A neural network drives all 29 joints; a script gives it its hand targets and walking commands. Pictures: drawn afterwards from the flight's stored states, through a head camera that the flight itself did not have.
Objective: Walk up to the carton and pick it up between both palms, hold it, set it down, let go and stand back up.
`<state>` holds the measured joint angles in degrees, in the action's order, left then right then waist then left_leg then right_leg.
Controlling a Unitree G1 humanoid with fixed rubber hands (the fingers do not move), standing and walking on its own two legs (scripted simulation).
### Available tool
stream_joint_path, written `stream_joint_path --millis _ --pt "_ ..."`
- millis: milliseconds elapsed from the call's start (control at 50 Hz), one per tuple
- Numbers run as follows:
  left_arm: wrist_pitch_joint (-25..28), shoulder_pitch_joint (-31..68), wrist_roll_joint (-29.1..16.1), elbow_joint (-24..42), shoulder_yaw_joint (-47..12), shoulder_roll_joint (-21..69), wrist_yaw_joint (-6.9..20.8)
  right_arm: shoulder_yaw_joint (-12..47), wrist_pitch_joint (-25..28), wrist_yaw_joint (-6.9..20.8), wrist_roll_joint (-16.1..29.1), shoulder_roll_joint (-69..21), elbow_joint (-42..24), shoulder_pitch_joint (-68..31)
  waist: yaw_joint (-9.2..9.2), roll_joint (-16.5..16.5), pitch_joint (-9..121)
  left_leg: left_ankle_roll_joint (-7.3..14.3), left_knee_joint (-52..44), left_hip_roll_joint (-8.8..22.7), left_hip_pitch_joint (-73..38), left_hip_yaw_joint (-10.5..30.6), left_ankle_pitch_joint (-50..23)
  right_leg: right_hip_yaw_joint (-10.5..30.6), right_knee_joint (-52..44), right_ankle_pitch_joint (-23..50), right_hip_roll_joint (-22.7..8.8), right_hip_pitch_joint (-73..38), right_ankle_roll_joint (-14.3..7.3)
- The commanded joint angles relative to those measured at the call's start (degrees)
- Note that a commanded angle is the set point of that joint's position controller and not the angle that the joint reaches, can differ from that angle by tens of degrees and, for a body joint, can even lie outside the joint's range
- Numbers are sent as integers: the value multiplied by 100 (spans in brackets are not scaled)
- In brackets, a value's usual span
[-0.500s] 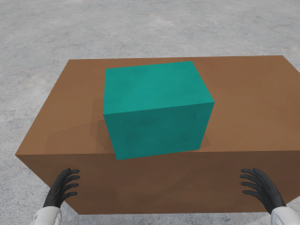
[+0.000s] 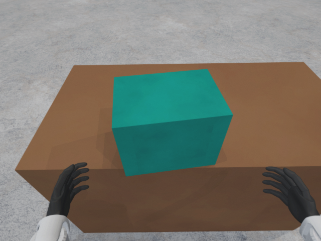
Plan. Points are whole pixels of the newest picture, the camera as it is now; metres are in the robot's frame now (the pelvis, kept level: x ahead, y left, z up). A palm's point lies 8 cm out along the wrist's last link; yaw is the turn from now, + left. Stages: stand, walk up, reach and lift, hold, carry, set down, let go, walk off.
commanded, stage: reach and lift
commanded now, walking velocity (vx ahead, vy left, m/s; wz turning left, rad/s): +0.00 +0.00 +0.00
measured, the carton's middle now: (166, 122) +0.43 +0.00 +0.05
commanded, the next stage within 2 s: none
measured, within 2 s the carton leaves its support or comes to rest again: neither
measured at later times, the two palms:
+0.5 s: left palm (74, 169) +0.26 +0.21 +0.09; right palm (289, 166) +0.26 -0.27 +0.08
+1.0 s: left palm (72, 132) +0.32 +0.22 +0.14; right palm (281, 127) +0.34 -0.27 +0.13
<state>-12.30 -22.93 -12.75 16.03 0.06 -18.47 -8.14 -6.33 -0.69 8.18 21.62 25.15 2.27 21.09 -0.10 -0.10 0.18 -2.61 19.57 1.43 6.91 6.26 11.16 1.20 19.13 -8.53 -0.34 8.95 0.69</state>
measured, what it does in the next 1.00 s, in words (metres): stands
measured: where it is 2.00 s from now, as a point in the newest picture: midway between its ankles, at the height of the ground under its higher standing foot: outside the picture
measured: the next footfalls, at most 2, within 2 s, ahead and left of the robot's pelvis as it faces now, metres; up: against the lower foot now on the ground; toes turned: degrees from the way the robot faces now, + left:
none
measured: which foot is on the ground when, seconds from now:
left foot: down 0.00-1.00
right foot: down 0.00-1.00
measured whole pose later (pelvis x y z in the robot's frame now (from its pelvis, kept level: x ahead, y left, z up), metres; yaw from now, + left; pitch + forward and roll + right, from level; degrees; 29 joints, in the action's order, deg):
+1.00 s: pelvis +0.01 +0.00 +0.00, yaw +0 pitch +0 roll +0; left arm -39.6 14.0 -13.1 7.8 5.6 -18.5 -7.4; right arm -2.7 -21.0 7.0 26.7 32.8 11.3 -15.9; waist -0.1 0.7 0.0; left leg -2.6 18.1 1.5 7.4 6.2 11.0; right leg 1.2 18.9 -8.9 -0.3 10.0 0.7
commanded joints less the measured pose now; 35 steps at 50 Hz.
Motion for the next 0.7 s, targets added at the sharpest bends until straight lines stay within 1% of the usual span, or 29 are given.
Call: stream_joint_path --millis 0,20,40,60,80,100,120,140,160,180,200,240,260,280,300,320,340,360,380,400,420,440,480,520,560,620,640,660,680 --pt "8 1178 -111 1187 516 -154 -138 -559 -21 99 256 1261 -1449 -1077 222 -52 317 72 -621 -186 126 -867 123 -58 -419 -355 260 -11 -261" --pt "-63 1442 -121 1140 538 -177 -136 -610 -72 111 269 1339 -1470 -1315 246 -77 276 97 -668 -179 248 -861 362 -62 -399 -493 266 76 -268" --pt "-112 1549 -138 1190 547 -197 -165 -660 -113 121 294 1383 -1503 -1431 251 -1 286 110 -717 -149 318 -851 484 -47 -371 -526 251 43 -269" --pt "-200 1674 -159 1183 561 -230 -163 -671 -172 108 283 1354 -1552 -1520 229 5 319 132 -700 -168 411 -871 498 -13 -379 -501 210 -22 -275" --pt "-252 1744 -151 1233 592 -267 -162 -672 -191 108 267 1389 -1696 -1530 255 -47 370 137 -691 -188 451 -880 496 -11 -332 -494 228 -66 -258" --pt "-322 1820 -133 1265 661 -278 -160 -702 -234 91 283 1449 -1665 -1582 256 -36 377 161 -696 -177 482 -885 527 -13 -317 -465 219 -70 -249" --pt "-391 1922 -165 1329 680 -302 -172 -729 -254 70 297 1460 -1787 -1681 269 -23 544 152 -672 -195 470 -910 363 -31 -279 -332 226 -181 -247" --pt "-445 1967 -169 1247 656 -297 -159 -747 -283 75 305 1529 -1735 -1751 235 -117 521 149 -651 -188 418 -899 344 -10 -298 -311 219 -131 -243" --pt "-482 2047 -168 1257 655 -313 -152 -703 -323 59 319 1518 -1750 -1832 261 -38 608 159 -649 -189 387 -893 336 -11 -275 -281 205 -159 -243" --pt "-590 2029 -156 1049 720 -319 -130 -677 -385 57 314 1521 -1597 -1854 242 -103 508 165 -647 -181 418 -888 316 4 -307 -287 203 -165 -243" --pt "-692 2222 -130 1060 779 -348 -119 -672 -454 47 344 1573 -1496 -1992 263 29 544 134 -653 -198 398 -904 243 12 -274 -254 200 -205 -252" --pt "-873 2322 -118 1081 861 -386 -100 -615 -543 31 425 1596 -1433 -2143 295 52 560 124 -631 -208 361 -880 -52 -5 -270 -12 230 -273 -259" --pt "-983 2363 -117 1045 892 -396 -91 -629 -617 31 452 1648 -1308 -2225 230 54 605 118 -634 -215 271 -877 -104 6 -290 18 231 -289 -247" --pt "-1088 2469 -102 1019 969 -415 -73 -584 -670 21 500 1684 -1305 -2331 304 72 616 111 -591 -217 278 -888 -303 5 -256 160 265 -320 -254" --pt "-1170 2607 -85 1130 1003 -455 -75 -606 -721 2 548 1738 -1274 -2466 259 88 752 110 -589 -221 222 -856 -325 7 -252 189 268 -351 -255" --pt "-1262 2515 -85 1092 1039 -416 -52 -540 -794 4 541 1753 -1200 -2439 278 22 741 104 -596 -228 150 -871 -463 1 -283 296 286 -397 -249" --pt "-1350 2624 -84 1112 1112 -510 -30 -535 -865 -27 564 1794 -1155 -2567 291 127 752 89 -560 -236 100 -889 -677 28 -257 459 276 -380 -237" --pt "-1406 2679 -95 1210 1152 -501 -17 -536 -879 -39 580 1831 -1185 -2637 286 67 904 77 -508 -245 39 -881 -871 -5 -240 596 322 -464 -237" --pt "-1456 2758 -99 1179 1222 -523 2 -519 -917 -67 610 1820 -1226 -2733 319 -17 865 87 -489 -248 13 -887 -977 25 -241 711 310 -482 -208" --pt "-1477 2881 -89 1330 1257 -601 25 -498 -939 -92 606 1830 -1193 -2834 273 60 991 66 -437 -288 -44 -878 -1144 48 -223 833 315 -537 -218" --pt "-1496 2896 -50 1487 1355 -632 31 -484 -951 -99 650 1873 -1249 -2846 303 83 1078 52 -399 -276 -123 -885 -1402 35 -206 1023 348 -610 -208" --pt "-1541 2944 -54 1422 1368 -635 45 -464 -974 -112 639 1924 -1165 -2919 286 35 1140 46 -351 -291 -176 -880 -1546 31 -189 1173 355 -619 -210" --pt "-1542 3050 -96 1642 1428 -684 80 -459 -966 -168 711 1931 -1311 -3063 272 61 1347 17 -247 -310 -290 -889 -1895 58 -154 1455 376 -689 -182" --pt "-1582 3014 -106 1787 1489 -721 113 -428 -985 -211 731 2010 -1300 -3013 208 48 1499 -16 -161 -353 -473 -894 -2316 38 -143 1799 399 -781 -161" --pt "-1595 3203 -125 1754 1527 -790 122 -443 -1006 -223 739 2069 -1169 -3268 225 82 1511 -37 -146 -337 -421 -886 -2346 37 -120 1760 420 -722 -162" --pt "-1765 3656 -173 1475 1514 -793 142 -485 -1127 -215 751 2140 -952 -3825 197 70 1398 -25 -214 -333 -203 -857 -1936 45 -150 1436 406 -621 -197" --pt "-1813 3717 -161 1427 1524 -789 136 -486 -1192 -227 754 2089 -860 -3839 182 115 1382 1 -253 -331 -144 -851 -1779 60 -186 1344 367 -653 -184" --pt "-1852 3950 -172 1353 1583 -848 135 -459 -1242 -217 742 2090 -853 -4069 201 36 1445 35 -272 -331 -5 -871 -1597 116 -153 1222 352 -646 -164" --pt "-1902 4038 -199 1265 1543 -833 115 -476 -1294 -193 753 2145 -815 -4206 216 102 1437 22 -298 -301 81 -845 -1476 100 -140 1140 347 -640 -203"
